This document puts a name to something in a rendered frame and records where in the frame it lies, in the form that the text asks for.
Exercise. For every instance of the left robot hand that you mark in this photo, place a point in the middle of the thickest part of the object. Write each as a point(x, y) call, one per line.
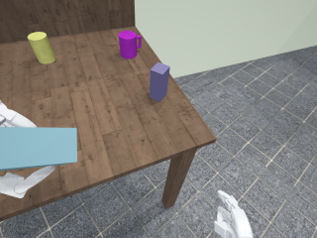
point(12, 184)

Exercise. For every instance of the table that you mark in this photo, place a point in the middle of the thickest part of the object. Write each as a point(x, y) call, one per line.
point(119, 129)

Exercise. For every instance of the right robot hand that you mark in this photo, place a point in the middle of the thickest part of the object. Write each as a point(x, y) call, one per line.
point(236, 222)

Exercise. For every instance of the sponge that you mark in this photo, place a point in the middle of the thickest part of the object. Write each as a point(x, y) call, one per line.
point(36, 147)

